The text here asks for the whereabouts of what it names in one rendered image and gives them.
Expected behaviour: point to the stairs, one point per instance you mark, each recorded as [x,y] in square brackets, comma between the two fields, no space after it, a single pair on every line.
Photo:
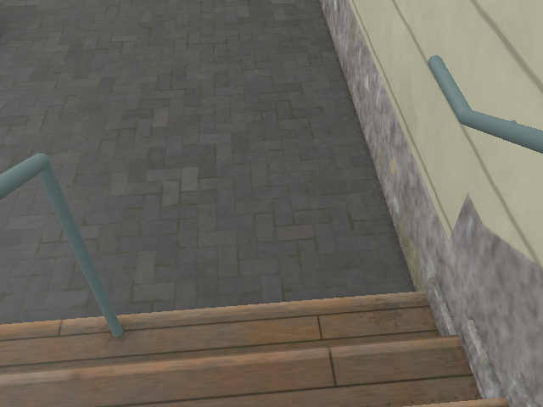
[379,350]

